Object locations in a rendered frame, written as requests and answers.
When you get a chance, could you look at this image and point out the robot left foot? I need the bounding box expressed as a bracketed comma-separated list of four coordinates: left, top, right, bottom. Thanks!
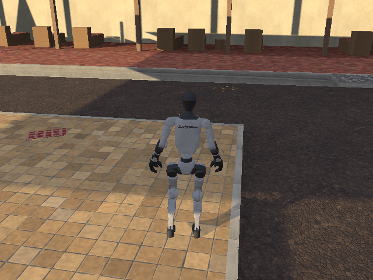
[167, 225, 175, 238]

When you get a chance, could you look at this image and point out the robot right forearm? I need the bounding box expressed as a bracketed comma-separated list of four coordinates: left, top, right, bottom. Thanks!
[210, 141, 221, 162]

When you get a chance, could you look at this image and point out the robot left upper arm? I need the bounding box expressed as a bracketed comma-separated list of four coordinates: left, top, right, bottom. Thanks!
[158, 117, 176, 148]

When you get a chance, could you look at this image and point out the right robot hand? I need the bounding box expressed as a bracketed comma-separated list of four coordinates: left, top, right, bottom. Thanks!
[210, 160, 223, 172]

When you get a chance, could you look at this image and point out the robot right foot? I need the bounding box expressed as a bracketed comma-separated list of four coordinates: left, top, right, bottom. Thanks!
[192, 224, 200, 239]

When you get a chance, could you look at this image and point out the robot right upper arm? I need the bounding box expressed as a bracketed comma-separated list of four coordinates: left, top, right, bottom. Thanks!
[200, 118, 216, 150]

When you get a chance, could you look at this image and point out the left robot hand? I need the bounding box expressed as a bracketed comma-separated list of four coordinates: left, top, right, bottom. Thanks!
[149, 159, 162, 173]

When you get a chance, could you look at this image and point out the robot left forearm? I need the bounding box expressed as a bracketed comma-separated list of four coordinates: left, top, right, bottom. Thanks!
[151, 139, 164, 162]

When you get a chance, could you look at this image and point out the robot foot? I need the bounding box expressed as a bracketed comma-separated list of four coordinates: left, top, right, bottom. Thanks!
[167, 225, 175, 238]
[192, 224, 200, 239]

